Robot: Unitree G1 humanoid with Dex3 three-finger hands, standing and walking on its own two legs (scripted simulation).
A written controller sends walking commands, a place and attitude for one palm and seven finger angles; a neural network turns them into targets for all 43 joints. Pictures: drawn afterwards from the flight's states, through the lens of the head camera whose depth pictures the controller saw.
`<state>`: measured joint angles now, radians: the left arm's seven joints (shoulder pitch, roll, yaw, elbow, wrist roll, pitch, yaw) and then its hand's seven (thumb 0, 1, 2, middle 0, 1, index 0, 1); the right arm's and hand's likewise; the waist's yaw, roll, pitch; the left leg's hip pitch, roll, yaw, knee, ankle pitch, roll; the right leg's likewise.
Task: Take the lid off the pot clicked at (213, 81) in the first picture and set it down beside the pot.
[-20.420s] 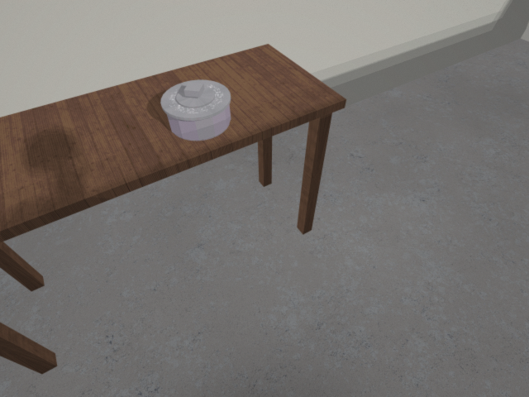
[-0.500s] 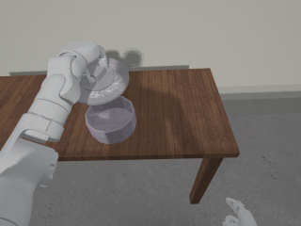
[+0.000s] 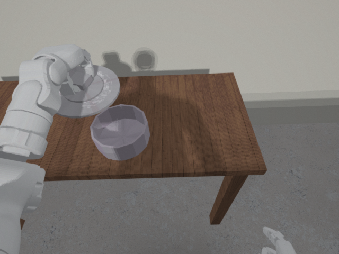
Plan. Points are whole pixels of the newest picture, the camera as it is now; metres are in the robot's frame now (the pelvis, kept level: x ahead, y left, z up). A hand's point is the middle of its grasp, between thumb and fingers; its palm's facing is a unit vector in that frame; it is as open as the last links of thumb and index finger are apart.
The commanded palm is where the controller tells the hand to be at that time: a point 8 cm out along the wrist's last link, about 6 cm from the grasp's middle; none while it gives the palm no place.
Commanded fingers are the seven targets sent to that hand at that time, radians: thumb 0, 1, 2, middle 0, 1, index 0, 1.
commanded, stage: move the lid sideways beside the pot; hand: left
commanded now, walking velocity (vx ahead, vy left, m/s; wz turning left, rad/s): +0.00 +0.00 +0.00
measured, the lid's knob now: (80, 81) +0.48 +0.23 +0.16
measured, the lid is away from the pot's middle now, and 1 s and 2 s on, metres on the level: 0.06 0.19 0.22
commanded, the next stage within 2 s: lower the lid onto the table in 1.42 s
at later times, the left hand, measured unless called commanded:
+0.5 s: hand (40, 88) +0.43 +0.29 +0.18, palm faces -0.30 -0.04 -0.95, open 7.6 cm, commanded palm +0.43 +0.29 +0.26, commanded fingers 0.00 0.68 0.98 -0.95 -1.09 -0.81 -1.01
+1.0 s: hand (16, 86) +0.44 +0.35 +0.18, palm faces -0.31 -0.06 -0.95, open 7.6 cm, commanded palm +0.43 +0.35 +0.26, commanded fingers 0.00 0.68 0.98 -0.95 -1.09 -0.81 -1.01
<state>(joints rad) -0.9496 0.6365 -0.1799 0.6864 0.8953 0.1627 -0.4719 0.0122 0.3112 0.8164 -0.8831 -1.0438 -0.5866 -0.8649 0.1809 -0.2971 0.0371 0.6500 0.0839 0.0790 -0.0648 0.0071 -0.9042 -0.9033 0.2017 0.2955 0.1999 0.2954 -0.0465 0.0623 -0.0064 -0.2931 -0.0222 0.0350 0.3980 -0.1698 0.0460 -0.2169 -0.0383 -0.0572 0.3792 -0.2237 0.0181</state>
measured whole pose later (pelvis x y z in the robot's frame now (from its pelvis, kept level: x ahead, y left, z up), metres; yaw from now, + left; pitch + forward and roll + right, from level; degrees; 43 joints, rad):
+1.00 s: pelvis +0.01 +0.01 +0.00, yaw +0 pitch +7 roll -1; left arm -0.96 0.87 -0.01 0.83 0.94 -0.02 -0.52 0.01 0.32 0.81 -0.88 -1.05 -0.58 -0.87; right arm 0.23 -0.31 0.02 0.67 0.09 0.15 -0.07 0.01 -0.90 -0.90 0.20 0.30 0.20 0.30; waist -0.06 0.05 0.00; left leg -0.36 -0.03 0.03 0.42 -0.18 0.06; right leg -0.26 -0.04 -0.06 0.34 -0.20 0.03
